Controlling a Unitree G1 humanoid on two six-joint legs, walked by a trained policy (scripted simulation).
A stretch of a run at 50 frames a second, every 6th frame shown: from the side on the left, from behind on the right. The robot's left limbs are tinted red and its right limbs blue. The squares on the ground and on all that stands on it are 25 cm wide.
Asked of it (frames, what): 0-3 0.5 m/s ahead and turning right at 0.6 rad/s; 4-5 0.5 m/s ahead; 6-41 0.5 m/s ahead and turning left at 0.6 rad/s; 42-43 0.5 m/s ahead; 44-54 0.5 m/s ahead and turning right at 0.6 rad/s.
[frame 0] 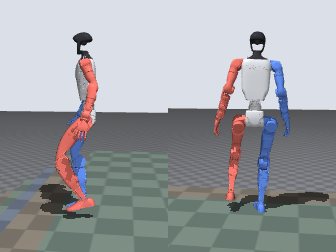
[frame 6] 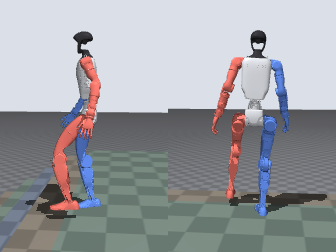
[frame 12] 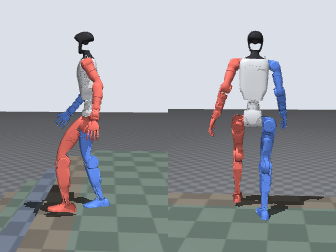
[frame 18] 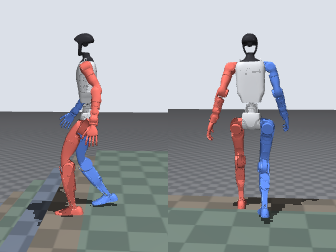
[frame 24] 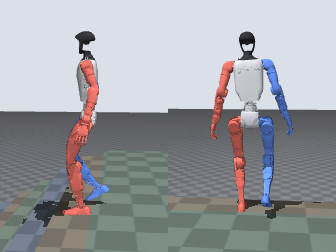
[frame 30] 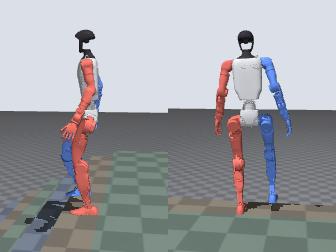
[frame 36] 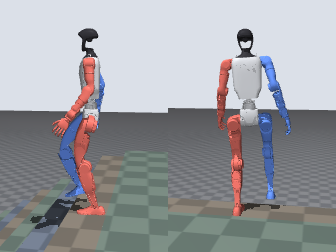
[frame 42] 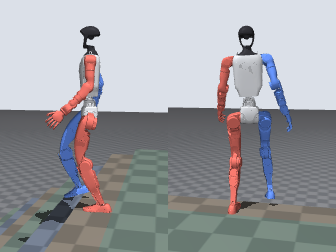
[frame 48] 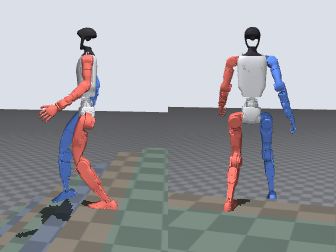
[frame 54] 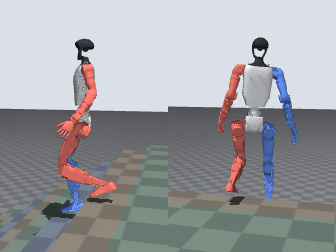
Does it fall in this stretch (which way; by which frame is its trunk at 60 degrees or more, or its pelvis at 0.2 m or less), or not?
no
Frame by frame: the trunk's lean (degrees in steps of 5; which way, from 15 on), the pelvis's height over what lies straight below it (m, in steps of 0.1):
0: 5, 0.8
6: 5, 0.8
12: 5, 0.8
18: 5, 0.8
24: 5, 0.8
30: 5, 0.8
36: 5, 0.8
42: 5, 0.8
48: 0, 0.7
54: 5, 0.8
